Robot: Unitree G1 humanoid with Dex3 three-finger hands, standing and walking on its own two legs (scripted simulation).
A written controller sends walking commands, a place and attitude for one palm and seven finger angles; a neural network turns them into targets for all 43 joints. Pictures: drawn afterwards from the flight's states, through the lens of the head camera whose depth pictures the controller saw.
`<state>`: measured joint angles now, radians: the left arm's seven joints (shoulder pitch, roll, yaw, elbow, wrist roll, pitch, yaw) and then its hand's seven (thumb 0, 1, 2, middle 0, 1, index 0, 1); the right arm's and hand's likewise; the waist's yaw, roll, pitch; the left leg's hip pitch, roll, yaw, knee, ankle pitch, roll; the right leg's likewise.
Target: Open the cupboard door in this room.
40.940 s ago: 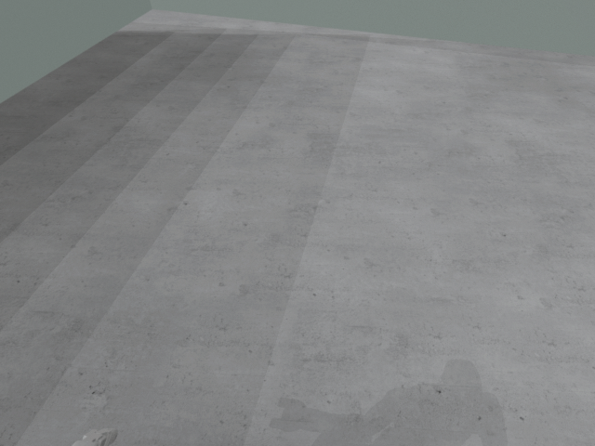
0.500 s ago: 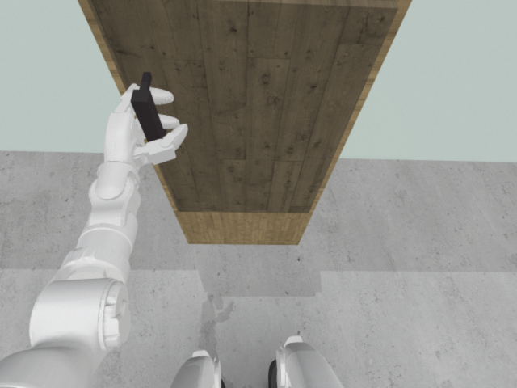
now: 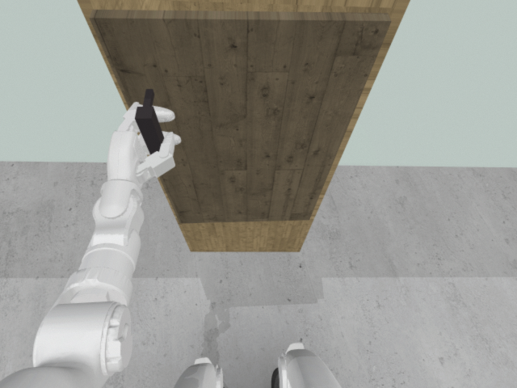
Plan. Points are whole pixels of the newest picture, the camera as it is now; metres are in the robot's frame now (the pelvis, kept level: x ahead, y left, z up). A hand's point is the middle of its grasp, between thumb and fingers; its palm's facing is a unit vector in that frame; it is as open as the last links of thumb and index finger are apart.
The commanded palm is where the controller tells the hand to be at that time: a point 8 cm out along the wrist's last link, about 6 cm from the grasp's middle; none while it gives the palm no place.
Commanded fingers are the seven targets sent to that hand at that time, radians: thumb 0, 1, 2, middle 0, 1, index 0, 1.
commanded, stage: pull the door open along its arc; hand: left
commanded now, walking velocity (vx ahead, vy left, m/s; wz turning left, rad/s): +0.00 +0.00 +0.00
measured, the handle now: (156, 130) +0.51 +0.14 +0.06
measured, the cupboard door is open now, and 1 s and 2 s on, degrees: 2 44 36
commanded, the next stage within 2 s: open thumb and fingers to let go in 0.88 s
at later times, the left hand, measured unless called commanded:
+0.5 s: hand (204, 235) +0.32 +0.06 +0.06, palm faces +0.29 -0.96 +0.03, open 6.1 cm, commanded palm +0.27 +0.10 +0.06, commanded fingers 0.00 0.90 0.90 -0.40 -1.35 -0.40 -1.35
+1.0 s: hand (252, 289) +0.25 +0.00 +0.06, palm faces +0.22 -0.97 -0.05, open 6.3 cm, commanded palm +0.21 +0.05 +0.06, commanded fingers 0.00 0.76 0.84 -0.39 -1.34 -0.39 -1.34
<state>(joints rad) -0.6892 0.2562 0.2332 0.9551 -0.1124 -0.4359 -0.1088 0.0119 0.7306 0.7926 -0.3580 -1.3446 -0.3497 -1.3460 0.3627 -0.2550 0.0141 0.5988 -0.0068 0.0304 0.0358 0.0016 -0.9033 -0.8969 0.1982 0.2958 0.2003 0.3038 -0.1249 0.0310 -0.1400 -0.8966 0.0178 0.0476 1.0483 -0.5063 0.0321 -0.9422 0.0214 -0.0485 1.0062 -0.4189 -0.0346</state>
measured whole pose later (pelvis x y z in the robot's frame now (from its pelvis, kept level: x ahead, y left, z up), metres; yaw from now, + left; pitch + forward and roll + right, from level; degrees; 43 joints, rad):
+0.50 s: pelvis +0.01 -0.02 +0.01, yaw +2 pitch +15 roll +0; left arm 0.00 -0.10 -0.16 0.26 0.06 -0.35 0.45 0.02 0.68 0.77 -0.33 -1.34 -0.36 -1.31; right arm 0.19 -0.19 0.00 0.51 -0.05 0.00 0.06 0.00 -0.90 -0.90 0.20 0.30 0.20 0.30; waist -0.01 0.03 -0.15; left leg -0.75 0.00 0.02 1.00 -0.51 0.01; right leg -0.80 0.01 -0.07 0.99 -0.45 -0.05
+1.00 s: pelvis +0.02 -0.06 +0.01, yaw +4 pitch +12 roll +2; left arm 0.41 -0.01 -0.35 -0.07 0.08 -0.27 0.45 0.02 0.63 0.71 -0.31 -1.28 -0.38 -1.33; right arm 0.21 -0.19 0.02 0.49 -0.06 -0.08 0.05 0.01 -0.90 -0.90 0.20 0.30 0.20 0.30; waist -0.04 0.05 -0.18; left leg -0.68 0.01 -0.06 0.98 -0.51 -0.04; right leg -0.72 0.03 -0.12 0.99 -0.49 -0.12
